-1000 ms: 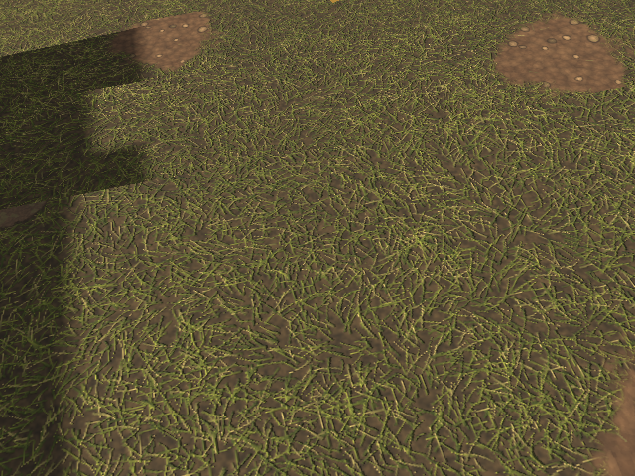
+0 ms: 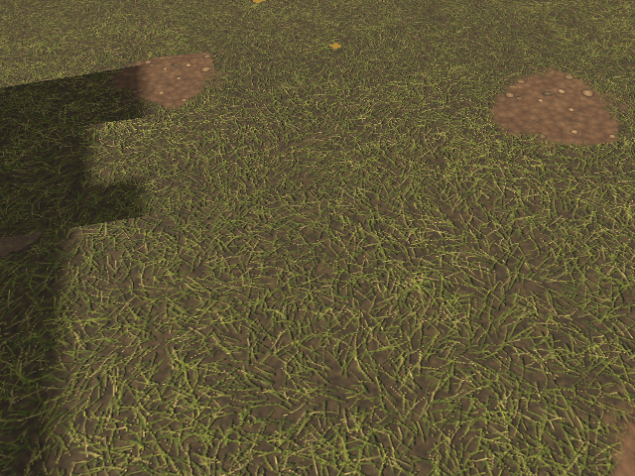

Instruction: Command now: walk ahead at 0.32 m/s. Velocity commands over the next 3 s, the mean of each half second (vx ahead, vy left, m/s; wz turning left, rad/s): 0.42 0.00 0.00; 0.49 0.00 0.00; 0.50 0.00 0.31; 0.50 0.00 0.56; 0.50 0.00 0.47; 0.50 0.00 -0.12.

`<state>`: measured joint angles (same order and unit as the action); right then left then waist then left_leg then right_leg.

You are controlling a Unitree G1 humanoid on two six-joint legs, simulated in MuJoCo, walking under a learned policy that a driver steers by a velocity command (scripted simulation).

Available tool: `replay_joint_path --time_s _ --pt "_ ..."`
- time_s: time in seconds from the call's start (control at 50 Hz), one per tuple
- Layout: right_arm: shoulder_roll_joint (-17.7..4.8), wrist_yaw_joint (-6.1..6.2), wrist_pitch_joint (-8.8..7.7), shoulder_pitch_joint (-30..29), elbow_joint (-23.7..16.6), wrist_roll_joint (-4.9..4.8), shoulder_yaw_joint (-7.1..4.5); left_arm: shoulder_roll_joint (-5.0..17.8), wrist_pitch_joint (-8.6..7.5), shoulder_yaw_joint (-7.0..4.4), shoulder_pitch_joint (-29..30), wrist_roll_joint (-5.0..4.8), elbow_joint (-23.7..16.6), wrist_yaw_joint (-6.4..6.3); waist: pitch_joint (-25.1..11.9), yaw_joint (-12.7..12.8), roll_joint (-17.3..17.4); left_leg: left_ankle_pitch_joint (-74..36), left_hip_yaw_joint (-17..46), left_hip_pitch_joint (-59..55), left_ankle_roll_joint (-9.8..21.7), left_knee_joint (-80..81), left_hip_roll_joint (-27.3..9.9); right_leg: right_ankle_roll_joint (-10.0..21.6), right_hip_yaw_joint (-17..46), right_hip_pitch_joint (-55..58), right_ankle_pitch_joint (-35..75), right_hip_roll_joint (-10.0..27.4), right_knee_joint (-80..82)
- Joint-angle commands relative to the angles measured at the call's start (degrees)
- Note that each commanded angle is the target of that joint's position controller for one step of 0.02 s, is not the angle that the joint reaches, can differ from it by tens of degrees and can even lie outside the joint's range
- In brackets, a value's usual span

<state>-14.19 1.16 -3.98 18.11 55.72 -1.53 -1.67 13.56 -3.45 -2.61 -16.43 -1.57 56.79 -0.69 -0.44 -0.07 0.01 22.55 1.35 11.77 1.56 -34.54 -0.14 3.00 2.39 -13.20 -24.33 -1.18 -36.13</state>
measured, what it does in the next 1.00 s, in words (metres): walks ahead: left foot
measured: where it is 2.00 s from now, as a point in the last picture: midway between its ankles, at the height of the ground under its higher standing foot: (296, 270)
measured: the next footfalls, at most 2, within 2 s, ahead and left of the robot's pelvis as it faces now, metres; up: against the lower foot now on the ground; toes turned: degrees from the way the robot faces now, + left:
left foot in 0.46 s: +0.39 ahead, +0.12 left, +0.00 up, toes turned +1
right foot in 1.02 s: +0.66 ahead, -0.13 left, +0.00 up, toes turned -2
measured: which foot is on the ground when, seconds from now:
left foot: down 0.00-0.12, up 0.14-0.44, down 0.46-1.00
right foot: down 0.00-0.48, up 0.50-1.00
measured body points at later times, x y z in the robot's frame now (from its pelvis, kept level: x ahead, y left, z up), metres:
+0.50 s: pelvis +0.22 +0.03 -0.02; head +0.26 +0.03 +0.43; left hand +0.14 +0.29 -0.16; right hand +0.46 -0.21 -0.09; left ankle +0.35 +0.12 -0.73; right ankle -0.02 -0.12 -0.68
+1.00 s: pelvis +0.48 +0.00 +0.01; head +0.51 -0.01 +0.46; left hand +0.69 +0.23 -0.09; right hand +0.46 -0.28 -0.13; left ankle +0.35 +0.12 -0.73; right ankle +0.62 -0.13 -0.72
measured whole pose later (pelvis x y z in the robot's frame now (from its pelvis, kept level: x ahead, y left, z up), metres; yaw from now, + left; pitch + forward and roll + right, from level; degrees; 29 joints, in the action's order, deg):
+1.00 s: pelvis +0.48 +0.00 +0.01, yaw +0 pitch +2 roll +2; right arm -16.3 0.2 -3.4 21.5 55.3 -1.0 -2.9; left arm 14.3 -5.4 -1.8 -3.0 -1.1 46.7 1.6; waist 0.1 -4.3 -1.4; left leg 19.4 -1.7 -2.5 0.7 -14.9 2.2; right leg 1.4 0.0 -29.2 -1.8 3.7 -28.3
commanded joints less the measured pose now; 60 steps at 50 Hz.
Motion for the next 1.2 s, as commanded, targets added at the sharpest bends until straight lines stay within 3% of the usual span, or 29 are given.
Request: replay_joint_path --time_s 0.02,0.04,0.08,0.1,0.12,0.14,0.18,0.24,0.3,0.34,0.38,0.44,0.46,0.48,0.5,0.52,0.56,0.6,0.66,0.74,0.9,0.98,1.02,1.04,1.06,1.08,1.1,1.12,1.2 --pt "-10.4 -0.51 -1.71 2.7 -1.7 -0.60 -2.24 2.9 -3.28 -0.27 5.1 -0.25 -4.7 1.07 7.3 -0.7 9.8 9.3 22.3 -3.4 11.4 17.2 -13.5 2.3 -1.8 -12.9 0.3 -0.4 -0.9" --pt "-10.8 -0.62 -1.72 1.8 -2.2 -0.67 -2.42 3.3 -3.76 -0.30 4.1 -0.18 -4.5 1.41 7.3 0.3 10.4 1.2 23.6 -4.4 12.1 16.0 -15.4 2.5 -2.4 -12.7 3.4 0.1 -0.5" --pt "-10.0 -1.02 -1.83 -2.6 -4.5 -0.19 -2.40 5.4 -4.13 -1.19 -2.9 -0.35 -1.1 2.01 3.9 3.5 5.5 -17.7 15.1 -0.9 9.1 6.3 -10.9 2.6 -1.1 -2.0 13.7 -0.2 4.1" --pt "-9.1 -1.39 -2.34 -9.5 -7.5 0.15 -2.05 8.6 -4.03 -2.68 -13.6 -0.53 2.8 2.08 -0.3 8.6 -1.8 -31.3 5.1 11.0 5.1 -8.3 -4.1 4.9 6.3 15.9 23.4 2.5 10.0" --pt "-7.2 -1.69 -3.65 -12.8 -9.8 0.67 -1.65 14.1 -3.04 -4.34 -25.3 0.28 6.1 1.86 -3.8 12.3 -15.3 -20.2 -3.3 31.2 -0.3 -31.5 3.3 9.2 23.1 35.1 34.6 12.4 14.5" --pt "-5.6 -1.91 -4.18 -10.4 -9.3 -0.10 -1.24 9.7 -2.57 -2.50 -22.0 1.03 4.9 2.24 -2.2 9.0 -14.5 9.1 1.0 41.8 0.4 -37.9 3.5 12.9 31.9 35.9 40.4 20.0 16.5" --pt "-4.2 -2.56 -3.78 -13.9 -10.9 -2.36 -0.58 4.8 -2.29 -0.45 -15.8 1.58 2.8 1.96 5.7 6.1 -3.9 7.4 2.9 51.6 2.6 -46.0 -2.1 13.4 24.3 31.8 36.4 20.7 18.0" --pt "-2.5 -3.26 -3.16 -15.6 -13.3 0.14 -0.01 3.4 -1.09 0.97 -8.9 1.01 1.0 1.02 8.7 2.1 -3.4 -4.6 -2.2 42.6 0.9 -32.1 -6.1 8.1 11.8 17.3 34.1 14.2 26.1" --pt "-0.4 -3.83 -2.67 -20.2 -15.9 0.98 1.18 7.1 -1.23 0.49 -6.8 1.08 -0.4 -0.87 8.2 2.0 -5.0 -21.4 -5.8 20.9 -1.8 -10.1 -2.8 6.3 2.9 1.5 30.2 8.4 32.3" --pt "-2.8 -3.37 -2.06 -22.4 -17.4 0.27 0.58 10.3 -2.08 -0.46 -9.6 0.17 0.7 -1.20 8.2 1.6 -6.1 -24.7 -4.8 16.5 -1.3 -2.8 -1.2 6.3 3.7 4.3 29.7 11.0 34.6" --pt "-5.6 -3.08 -1.74 -21.9 -17.8 -0.11 -0.45 10.2 -2.17 -0.85 -10.0 -0.21 1.1 -1.13 7.2 0.1 -6.2 -25.3 -3.5 15.2 0.4 2.6 -0.3 5.2 3.4 11.5 37.7 13.0 31.3" --pt "-10.1 -2.41 -0.91 -6.4 -13.1 -0.40 -3.25 10.2 -0.20 -1.33 -8.6 1.77 0.2 -0.78 -4.1 -7.9 -7.6 -19.7 -5.2 -1.6 4.2 1.3 3.1 2.2 0.7 16.5 62.2 12.3 9.6" --pt "-11.7 -2.03 -0.46 2.4 -10.8 -0.35 -3.99 8.9 0.24 -0.78 -8.8 2.43 -0.7 -0.67 -9.2 -11.3 -5.4 -18.5 -0.4 -16.0 6.3 0.1 -1.6 1.0 0.3 6.8 53.1 10.3 -4.8" --pt "-16.8 -2.23 -0.56 8.3 -9.0 1.52 -5.07 -0.4 -0.47 1.52 -18.1 2.34 -1.3 0.14 -19.7 -6.8 12.0 -3.2 27.4 -36.2 16.3 5.3 -17.6 -2.1 -0.7 -14.1 20.6 0.0 -30.4" --pt "-12.7 -2.77 -0.71 7.8 -8.6 1.44 -3.80 0.6 -2.13 1.64 -17.7 1.26 -0.2 0.91 -22.4 -6.8 15.0 6.4 46.4 -34.3 17.6 19.0 -21.2 -1.2 6.5 -20.0 -6.3 -2.9 -40.6" --pt "-9.8 -2.96 -1.26 1.4 -9.1 0.96 -2.90 6.3 -3.09 0.04 -10.7 -0.72 -2.8 1.28 -10.2 -5.4 11.3 9.8 40.2 -24.4 14.5 21.2 -19.8 0.0 5.9 -25.9 -3.7 0.6 -44.7" --pt "-7.5 -3.34 -2.10 -7.6 -10.2 1.56 -2.16 7.8 -3.39 -0.45 -3.1 -0.47 -5.2 0.55 -0.6 -1.9 1.7 -1.3 24.5 -5.4 12.0 23.7 -16.0 1.0 3.2 -22.5 5.9 6.5 -38.9" --pt "-5.7 -3.66 -2.68 -10.3 -9.8 2.32 -1.69 5.9 -1.79 -0.70 -5.9 0.36 -4.6 -0.06 -0.2 1.9 4.7 -7.0 16.2 2.8 11.0 26.5 -12.1 0.7 3.6 -15.7 9.2 9.3 -34.0" --pt "-6.8 -3.30 -3.12 -8.0 -8.0 1.86 -1.88 5.3 -0.32 -0.85 -4.0 1.03 -5.7 -0.51 2.1 2.4 4.2 -8.6 11.4 6.4 12.6 29.8 -11.2 -1.0 2.1 -17.6 11.9 10.2 -28.2" --pt "-9.4 -1.57 -2.62 -3.2 -6.1 1.62 -2.45 5.9 -0.76 -1.20 4.9 1.73 -8.9 -0.54 3.7 0.1 2.0 -11.5 9.3 1.4 12.6 30.9 -11.8 -3.6 1.9 -25.8 23.7 10.7 -15.3" --pt "-10.7 -0.78 -0.71 4.6 -2.5 0.56 -2.73 4.5 -2.16 -0.16 18.5 0.55 -13.3 1.55 5.5 -5.0 2.1 -16.1 4.5 -8.8 10.5 27.1 -12.6 -3.9 -1.3 -24.0 28.2 6.9 4.3" --pt "-11.8 -0.75 0.52 3.9 -2.3 0.35 -3.34 7.0 -2.96 -0.73 16.5 0.29 -14.2 2.57 3.7 -2.3 4.4 -25.1 5.7 -14.1 8.9 20.5 -15.0 -0.8 -2.4 -18.0 19.6 5.0 8.5" --pt "-10.0 -0.75 0.96 2.6 -3.1 0.83 -2.56 11.7 -3.22 -3.16 1.7 0.56 -9.9 2.04 -5.9 4.7 3.1 -39.3 1.1 -9.5 6.0 2.4 -9.8 2.7 -3.5 3.5 19.7 3.4 9.8" --pt "-6.4 -0.73 0.56 3.9 -5.1 1.88 -1.14 16.6 -3.02 -4.42 -8.4 1.57 -8.1 1.58 -15.5 7.1 -4.7 -25.7 -2.6 5.0 3.1 -17.7 -4.9 8.0 12.6 22.6 18.1 15.9 9.1" --pt "-1.1 -1.12 -0.85 8.8 -5.0 1.34 0.36 18.5 -2.68 -4.79 -10.9 1.49 -6.9 1.99 -19.8 4.7 -18.2 9.6 0.4 24.6 0.6 -32.7 4.4 14.7 36.4 35.7 8.6 24.9 16.6" --pt "-7.9 -1.28 -1.88 5.0 -4.6 -0.43 -1.20 12.3 -2.84 -3.13 -8.9 1.24 -7.7 1.98 -15.2 6.5 -11.0 9.7 7.3 30.8 1.6 -39.1 1.3 12.5 34.4 32.6 4.3 23.5 18.5" --pt "-9.9 -1.41 -2.48 0.8 -5.8 -1.57 -1.84 10.0 -2.96 -2.39 -4.4 1.30 -8.6 1.77 -8.4 5.6 -8.3 4.0 6.7 32.6 2.5 -38.9 -1.5 9.9 24.9 25.4 8.5 22.0 19.3" --pt "-9.4 -1.07 -2.46 -1.1 -5.9 -1.21 -1.89 8.7 -3.05 -1.95 -0.2 1.57 -9.4 1.78 -5.5 3.8 -4.3 -1.3 5.6 30.2 2.3 -36.2 -4.2 8.5 18.8 18.7 12.8 19.7 21.1" --pt "-5.4 -1.13 0.23 0.2 -5.4 -0.53 -2.25 6.2 -3.88 -1.48 3.3 2.36 -8.4 1.82 -0.2 -0.1 -5.1 -9.4 5.5 24.2 0.7 -30.6 -6.9 7.4 5.1 7.3 24.5 15.5 27.2"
